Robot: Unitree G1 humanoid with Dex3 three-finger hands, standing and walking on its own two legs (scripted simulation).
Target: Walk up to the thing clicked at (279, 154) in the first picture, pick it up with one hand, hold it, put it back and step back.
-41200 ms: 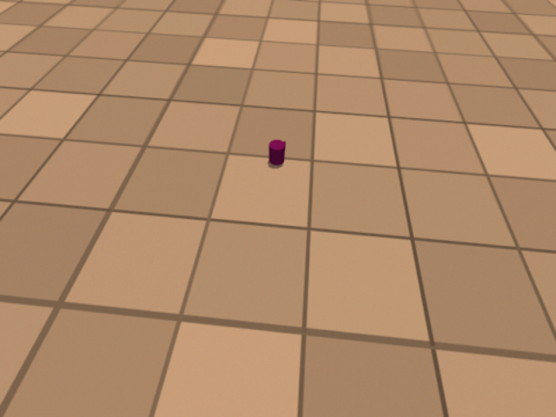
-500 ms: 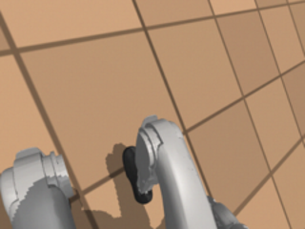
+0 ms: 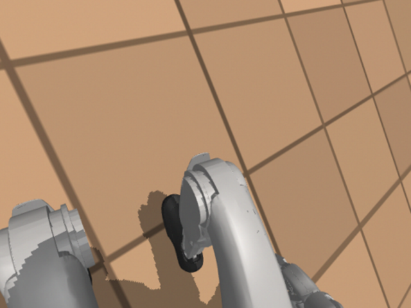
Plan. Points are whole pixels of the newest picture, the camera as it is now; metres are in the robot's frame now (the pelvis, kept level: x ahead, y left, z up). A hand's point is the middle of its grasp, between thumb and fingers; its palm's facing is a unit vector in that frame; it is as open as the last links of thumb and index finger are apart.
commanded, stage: rest palm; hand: left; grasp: from above
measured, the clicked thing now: out of the picture +0.49 +0.40 -0.26
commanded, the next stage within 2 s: close in 0.56 s
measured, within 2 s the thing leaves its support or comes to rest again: neither
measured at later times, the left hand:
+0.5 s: hand out of the picture +0.45 +0.39 -0.22, palm faces -0.44 -0.14 -0.89, open 12.3 cm
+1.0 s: hand out of the picture +0.45 +0.40 -0.22, palm faces -0.45 -0.15 -0.88, open 12.3 cm
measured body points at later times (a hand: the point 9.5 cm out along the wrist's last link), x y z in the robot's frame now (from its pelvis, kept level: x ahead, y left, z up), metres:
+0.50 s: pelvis +0.00 +0.00 +0.00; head +0.27 +0.14 +0.32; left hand +0.47 +0.40 -0.17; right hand +0.07 -0.26 -0.05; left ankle +0.06 +0.11 -0.28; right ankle +0.13 -0.14 -0.28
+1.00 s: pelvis +0.00 +0.00 +0.00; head +0.28 +0.15 +0.32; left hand +0.47 +0.40 -0.17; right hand +0.08 -0.26 -0.05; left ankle +0.06 +0.11 -0.28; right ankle +0.13 -0.14 -0.28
